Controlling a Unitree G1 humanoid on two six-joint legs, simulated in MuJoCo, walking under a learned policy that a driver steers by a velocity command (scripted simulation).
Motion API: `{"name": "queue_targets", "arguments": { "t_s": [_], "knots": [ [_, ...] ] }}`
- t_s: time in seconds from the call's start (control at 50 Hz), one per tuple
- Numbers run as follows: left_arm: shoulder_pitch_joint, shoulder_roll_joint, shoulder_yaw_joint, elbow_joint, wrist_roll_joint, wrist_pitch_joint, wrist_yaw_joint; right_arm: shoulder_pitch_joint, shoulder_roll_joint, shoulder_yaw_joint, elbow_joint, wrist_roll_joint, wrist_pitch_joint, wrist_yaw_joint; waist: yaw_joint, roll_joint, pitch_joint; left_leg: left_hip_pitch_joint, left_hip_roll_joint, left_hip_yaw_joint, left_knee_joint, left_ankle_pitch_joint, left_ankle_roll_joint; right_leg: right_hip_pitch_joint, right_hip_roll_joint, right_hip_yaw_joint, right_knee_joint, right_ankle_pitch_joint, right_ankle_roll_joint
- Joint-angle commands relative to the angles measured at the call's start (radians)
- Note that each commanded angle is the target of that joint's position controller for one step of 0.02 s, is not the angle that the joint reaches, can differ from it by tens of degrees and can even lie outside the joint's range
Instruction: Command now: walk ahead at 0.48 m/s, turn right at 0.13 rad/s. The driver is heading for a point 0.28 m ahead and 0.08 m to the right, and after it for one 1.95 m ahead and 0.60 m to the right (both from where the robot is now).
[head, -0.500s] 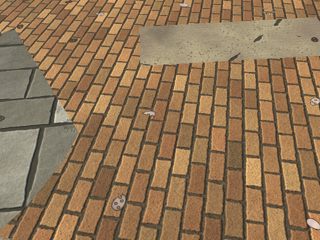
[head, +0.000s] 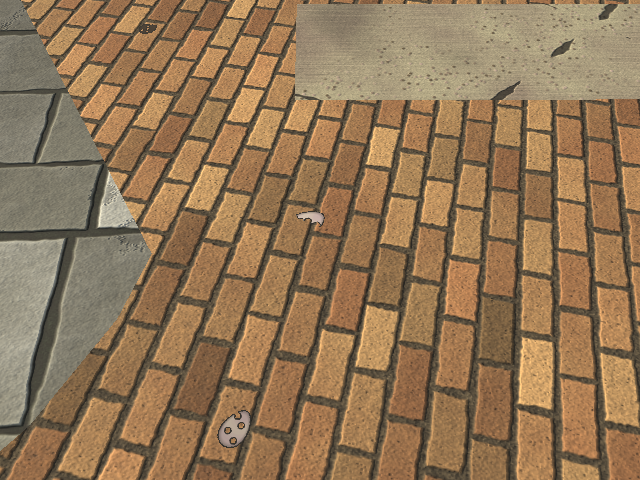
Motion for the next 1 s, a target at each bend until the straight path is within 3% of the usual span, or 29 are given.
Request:
{"name": "queue_targets", "arguments": {
  "t_s": [0.02, 0.04, 0.06, 0.08, 0.12, 0.16, 0.2, 0.24, 0.26, 0.32, 0.42, 0.48, 0.52, 0.54, 0.56, 0.58, 0.6, 0.62, 0.64, 0.66, 0.68, 0.7, 0.72, 0.74, 0.76, 0.8, 0.86, 0.92, 1.0],
  "knots": [
    [0.108, 0.134, 0.034, -0.028, -0.003, -0.001, -0.002, 0.374, -0.189, -0.068, 0.058, 0.024, 0.005, -0.009, -0.127, 0.091, -0.265, 0.701, 0.401, -0.72, -0.292, -0.198, 0.222, -0.643, -0.003, 0.102, 0.707, 0.023, -0.043],
    [0.009, 0.15, 0.045, -0.063, -0.004, -0.005, -0.008, 0.266, -0.143, -0.055, 0.038, 0.027, -0.001, -0.005, -0.09, 0.057, -0.13, 0.521, 0.372, -0.541, -0.334, -0.14, 0.194, -0.618, -0.055, 0.106, 0.65, 0.136, -0.049],
    [-0.041, 0.136, 0.045, -0.071, -0.006, -0.004, -0.01, 0.221, -0.105, -0.046, 0.036, 0.018, -0.011, -0.001, -0.07, 0.033, -0.069, 0.407, 0.34, -0.437, -0.372, -0.021, 0.168, -0.574, -0.088, 0.104, 0.598, 0.188, -0.048],
    [-0.043, 0.128, 0.048, -0.069, 0.005, 0.01, -0.012, 0.226, -0.095, -0.042, 0.045, 0.02, -0.02, -0.005, -0.052, 0.049, -0.043, 0.335, 0.316, -0.349, -0.394, 0.07, 0.144, -0.524, -0.11, 0.111, 0.554, 0.206, -0.041],
    [-0.024, 0.092, 0.047, -0.062, 0.015, 0.043, -0.022, 0.246, -0.078, -0.035, 0.055, 0.024, -0.04, -0.009, -0.019, 0.05, -0.017, 0.261, 0.291, -0.258, -0.433, 0.167, 0.119, -0.465, -0.122, 0.109, 0.49, 0.21, -0.019],
    [-0.068, 0.092, 0.056, -0.08, 0.018, 0.067, -0.03, 0.283, -0.108, -0.036, 0.063, 0.026, -0.055, -0.023, -0.007, 0.024, -0.003, 0.297, 0.301, -0.171, -0.408, 0.491, 0.12, -0.528, -0.114, 0.085, 0.47, 0.228, -0.006],
    [-0.12, 0.08, 0.054, -0.109, 0.027, 0.083, -0.034, 0.32, -0.127, -0.042, 0.071, 0.021, -0.045, -0.033, -0.008, 0.028, -0.021, 0.327, 0.293, -0.068, -0.361, 0.72, 0.11, -0.583, -0.105, 0.049, 0.467, 0.285, 0.008],
    [-0.144, 0.09, 0.059, -0.125, 0.03, 0.091, -0.039, 0.336, -0.128, -0.039, 0.06, 0.012, -0.043, -0.04, -0.016, 0.05, -0.059, 0.351, 0.286, -0.005, -0.295, 0.752, 0.099, -0.624, -0.1, 0.024, 0.494, 0.426, -0.001],
    [-0.211, 0.1, 0.068, -0.155, 0.018, 0.081, -0.042, 0.339, -0.102, -0.029, 0.075, 0.026, -0.051, -0.045, -0.011, 0.066, -0.021, 0.364, 0.243, 0.018, -0.304, 0.579, 0.059, -0.685, -0.101, 0.03, 0.402, 0.507, -0.004],
    [-0.334, 0.103, 0.065, -0.204, 0.024, 0.068, -0.042, 0.38, -0.127, -0.034, 0.093, 0.027, -0.064, -0.061, -0.054, 0.084, 0.015, 0.393, 0.223, 0.049, -0.275, 0.437, 0.032, -0.74, -0.086, 0.002, 0.222, 0.673, 0.006],
    [-0.442, 0.095, 0.061, -0.253, 0.035, 0.065, -0.063, 0.433, -0.098, -0.027, 0.104, 0.012, -0.06, -0.085, -0.1, 0.05, 0.017, 0.427, 0.249, 0.077, -0.082, 0.244, 0.026, -0.689, -0.082, -0.032, -0.029, 0.919, 0.007],
    [-0.489, 0.087, 0.054, -0.27, 0.028, 0.078, -0.086, 0.456, -0.093, -0.03, 0.104, 0.005, -0.042, -0.103, -0.126, 0.037, 0.059, 0.401, 0.269, 0.07, 0.054, 0.153, 0.014, -0.642, -0.081, -0.058, -0.152, 0.929, 0.012],
    [-0.46, 0.078, 0.049, -0.253, 0.029, 0.084, -0.092, 0.455, -0.079, -0.029, 0.099, 0.011, -0.025, -0.104, -0.122, 0.007, 0.067, 0.351, 0.258, 0.082, 0.188, 0.107, 0.009, -0.525, -0.071, -0.09, -0.237, 0.931, 0.015],
    [-0.385, 0.081, 0.054, -0.217, 0.026, 0.087, -0.082, 0.449, -0.075, -0.027, 0.103, 0.008, -0.01, -0.105, -0.094, 0.001, 0.041, 0.356, 0.26, 0.093, 0.313, 0.144, 0.007, -0.453, -0.071, -0.096, -0.274, 0.97, -0.006],
    [-0.265, 0.102, 0.062, -0.171, 0.038, 0.087, -0.072, 0.448, -0.082, -0.029, 0.096, 0.006, -0.002, -0.104, -0.056, -0.011, -0.007, 0.348, 0.248, 0.097, 0.471, 0.184, 0.008, -0.347, -0.04, -0.127, -0.299, 0.956, -0.019],
    [-0.102, 0.139, 0.079, -0.108, 0.056, 0.08, -0.057, 0.418, -0.098, -0.033, 0.091, 0.021, 0.004, -0.094, 0.022, -0.03, -0.081, 0.266, 0.22, 0.117, 0.706, 0.185, -0.003, -0.137, -0.012, -0.154, -0.329, 0.964, -0.046],
    [-0.012, 0.185, 0.101, -0.071, 0.069, 0.075, -0.045, 0.394, -0.109, -0.042, 0.085, 0.054, 0.004, -0.081, 0.092, -0.185, -0.145, 0.049, 0.098, 0.186, 1.103, -0.35, -0.044, 0.132, -0.096, -0.075, -0.344, 1.181, -0.107],
    [0.03, 0.3, 0.111, -0.086, 0.052, 0.066, -0.059, 0.502, -0.058, -0.035, 0.036, 0.095, 0.008, -0.081, 0.033, -0.28, -0.294, -0.39, 0.025, 0.107, 1.496, -0.862, -0.089, 0.535, -0.39, 0.19, 0.078, 2.087, -0.284],
    [0.061, 0.307, 0.113, -0.132, -0.014, 0.066, -0.053, 0.401, -0.087, -0.025, -0.016, 0.068, 0.015, -0.085, 0.107, -0.1, -0.487, -0.501, 0.061, -0.017, 1.528, -0.748, -0.111, 0.58, -0.511, 0.382, 0.002, 1.989, -0.399],
    [-0.061, 0.265, 0.095, -0.181, -0.027, 0.081, -0.033, 0.341, -0.105, -0.023, -0.03, 0.023, 0.03, -0.087, 0.058, 0.057, -0.378, -0.499, 0.097, -0.07, 1.423, -0.537, -0.095, 0.347, -0.487, 0.35, -0.124, 1.467, -0.39],
    [-0.181, 0.246, 0.088, -0.215, -0.005, 0.092, 0.004, 0.334, -0.065, -0.005, -0.05, 0.007, 0.035, -0.084, 0.006, -0.035, -0.33, -0.511, 0.105, -0.093, 1.346, -0.443, -0.105, 0.167, -0.518, 0.447, -0.235, 0.953, -0.414],
    [-0.234, 0.196, 0.073, -0.231, -0.005, 0.089, 0.02, 0.304, -0.09, -0.011, -0.041, -0.025, 0.052, -0.082, -0.017, 0.027, -0.274, -0.455, 0.112, -0.092, 1.319, -0.417, -0.111, 0.001, -0.47, 0.455, -0.295, 0.767, -0.393],
    [-0.266, 0.164, 0.05, -0.23, 0.003, 0.077, 0.02, 0.298, -0.133, -0.026, -0.05, -0.029, 0.072, -0.078, -0.052, 0.057, -0.208, -0.349, 0.122, -0.121, 1.14, -0.234, -0.125, -0.201, -0.391, 0.387, -0.328, 0.639, -0.341],
    [-0.283, 0.166, 0.046, -0.23, 0.02, 0.067, 0.015, 0.282, -0.114, -0.023, -0.051, -0.024, 0.092, -0.081, -0.066, 0.028, -0.167, -0.28, 0.098, -0.096, 1.132, -0.208, -0.129, -0.347, -0.337, 0.354, -0.32, 0.687, -0.32],
    [-0.268, 0.187, 0.05, -0.225, 0.02, 0.057, 0.015, 0.257, -0.088, -0.016, -0.075, -0.01, 0.105, -0.078, -0.077, 0.027, -0.133, -0.249, 0.09, -0.093, 1.024, -0.142, -0.136, -0.435, -0.273, 0.299, -0.318, 0.697, -0.288],
    [-0.271, 0.195, 0.053, -0.226, 0.019, 0.05, 0.019, 0.242, -0.049, -0.005, -0.096, -0.011, 0.103, -0.071, -0.081, 0.0, -0.166, -0.227, 0.078, -0.107, 0.858, -0.058, -0.146, -0.426, -0.205, 0.29, -0.278, 0.664, -0.253],
    [-0.237, 0.186, 0.058, -0.252, 0.018, 0.07, 0.027, 0.178, -0.036, 0.001, -0.138, -0.016, 0.11, -0.067, -0.043, -0.064, -0.205, -0.287, 0.064, -0.124, 0.695, -0.063, -0.159, -0.335, -0.18, 0.36, -0.275, 0.386, -0.216],
    [-0.197, 0.186, 0.068, -0.28, 0.023, 0.092, 0.03, 0.095, -0.04, 0.001, -0.183, -0.014, 0.121, -0.064, 0.006, -0.114, -0.173, -0.287, 0.055, -0.132, 0.496, -0.08, -0.164, -0.294, -0.193, 0.441, -0.349, 0.056, -0.176],
    [-0.18, 0.176, 0.072, -0.306, 0.037, 0.108, 0.015, 0.111, -0.049, -0.004, -0.194, 0.006, 0.11, -0.056, 0.022, -0.154, -0.138, -0.092, 0.022, -0.102, 0.297, -0.154, -0.135, -0.368, -0.195, 0.443, -0.384, 0.017, -0.155]
  ]
}}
